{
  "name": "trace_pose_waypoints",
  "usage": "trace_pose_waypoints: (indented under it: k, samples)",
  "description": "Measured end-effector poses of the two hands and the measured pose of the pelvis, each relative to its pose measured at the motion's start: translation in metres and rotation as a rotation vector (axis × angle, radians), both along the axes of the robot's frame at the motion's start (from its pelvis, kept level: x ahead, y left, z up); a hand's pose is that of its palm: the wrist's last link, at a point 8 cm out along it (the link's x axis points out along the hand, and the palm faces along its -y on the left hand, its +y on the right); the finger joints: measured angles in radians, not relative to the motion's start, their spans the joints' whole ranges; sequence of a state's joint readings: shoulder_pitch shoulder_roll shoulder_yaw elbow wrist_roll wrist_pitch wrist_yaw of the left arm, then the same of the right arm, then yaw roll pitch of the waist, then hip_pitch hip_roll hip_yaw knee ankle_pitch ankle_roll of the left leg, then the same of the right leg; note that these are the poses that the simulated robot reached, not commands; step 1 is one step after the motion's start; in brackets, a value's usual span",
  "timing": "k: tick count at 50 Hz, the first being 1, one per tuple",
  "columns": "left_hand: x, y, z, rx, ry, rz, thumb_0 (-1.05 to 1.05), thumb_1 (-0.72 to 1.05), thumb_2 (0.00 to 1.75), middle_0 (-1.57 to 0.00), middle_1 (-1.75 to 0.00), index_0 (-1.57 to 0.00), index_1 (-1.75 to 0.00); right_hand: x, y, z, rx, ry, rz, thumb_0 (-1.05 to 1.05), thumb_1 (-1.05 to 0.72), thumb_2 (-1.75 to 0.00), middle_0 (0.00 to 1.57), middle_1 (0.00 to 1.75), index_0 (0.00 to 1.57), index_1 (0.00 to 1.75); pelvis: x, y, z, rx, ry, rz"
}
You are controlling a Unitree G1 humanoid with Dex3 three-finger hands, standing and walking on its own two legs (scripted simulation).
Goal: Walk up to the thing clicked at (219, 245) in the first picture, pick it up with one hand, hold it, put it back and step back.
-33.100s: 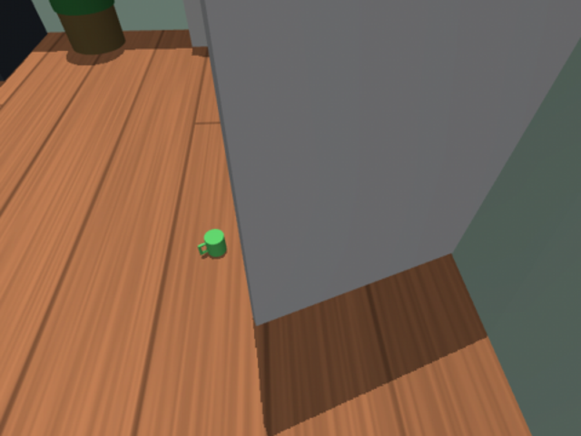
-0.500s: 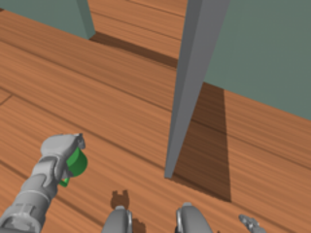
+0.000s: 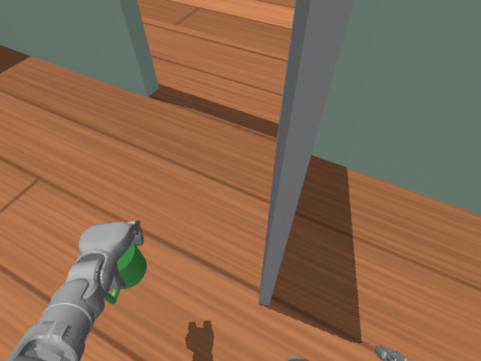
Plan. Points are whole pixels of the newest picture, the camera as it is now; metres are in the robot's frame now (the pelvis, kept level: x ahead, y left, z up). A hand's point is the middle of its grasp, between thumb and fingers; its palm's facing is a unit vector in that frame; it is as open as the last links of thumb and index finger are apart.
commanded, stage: hold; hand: left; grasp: from above
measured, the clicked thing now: (117, 270) +0.32 +0.24 -0.10
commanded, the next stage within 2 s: crouch in 1.84 s
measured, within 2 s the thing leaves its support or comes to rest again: neither
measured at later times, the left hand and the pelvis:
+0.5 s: hand (115, 247) +0.33 +0.22 -0.02, palm faces -0.45 -0.05 -0.89, open 10.4 cm; pelvis +0.02 +0.00 +0.02, yaw -1 degrees
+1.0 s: hand (116, 253) +0.31 +0.21 -0.01, palm faces -0.45 -0.06 -0.89, open 10.4 cm; pelvis +0.01 -0.01 +0.03, yaw -1 degrees
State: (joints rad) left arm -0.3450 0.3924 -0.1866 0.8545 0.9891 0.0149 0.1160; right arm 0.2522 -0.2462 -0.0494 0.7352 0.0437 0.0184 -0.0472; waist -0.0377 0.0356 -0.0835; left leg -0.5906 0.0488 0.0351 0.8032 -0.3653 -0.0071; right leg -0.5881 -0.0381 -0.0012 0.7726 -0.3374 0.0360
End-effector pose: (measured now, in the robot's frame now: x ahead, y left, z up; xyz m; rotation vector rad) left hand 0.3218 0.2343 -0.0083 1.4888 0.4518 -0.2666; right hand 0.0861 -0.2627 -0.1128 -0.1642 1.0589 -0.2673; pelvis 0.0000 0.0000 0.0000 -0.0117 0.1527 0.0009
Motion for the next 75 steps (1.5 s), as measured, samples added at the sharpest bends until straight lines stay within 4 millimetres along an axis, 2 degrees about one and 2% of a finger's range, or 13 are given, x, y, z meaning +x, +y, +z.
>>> trace_pose_waypoints:
  k: [13,21,49,75]
  samples:
    - [0.010,-0.003,0.026,0.001,0.013,-0.034,0.00,-0.13,0.79,-0.43,-0.96,-0.55,-0.88,0.028,0.006,0.013,0.025,-0.043,0.009,0.01,-0.91,-0.89,0.20,0.30,0.20,0.30,0.014,0.001,0.013,0.007,-0.036,-0.009]
    - [0.012,-0.007,0.036,0.001,0.009,-0.042,0.00,-0.12,0.78,-0.42,-0.96,-0.55,-0.88,0.039,0.004,0.019,0.031,-0.060,0.012,0.01,-0.90,-0.89,0.20,0.30,0.20,0.30,0.019,0.000,0.018,0.011,-0.056,-0.011]
    - [-0.008,-0.023,0.060,-0.004,0.004,-0.053,-0.01,-0.11,0.79,-0.40,-0.98,-0.52,-0.90,0.048,0.000,0.032,0.051,-0.107,0.032,0.01,-0.91,-0.89,0.20,0.30,0.20,0.30,0.009,-0.010,0.028,0.022,-0.124,-0.017]
    - [-0.020,-0.021,0.073,-0.010,0.007,-0.061,-0.01,-0.11,0.79,-0.39,-0.99,-0.51,-0.92,0.062,0.005,0.042,0.055,-0.157,0.057,0.01,-0.91,-0.89,0.20,0.30,0.20,0.30,0.005,-0.011,0.032,0.024,-0.155,-0.017]
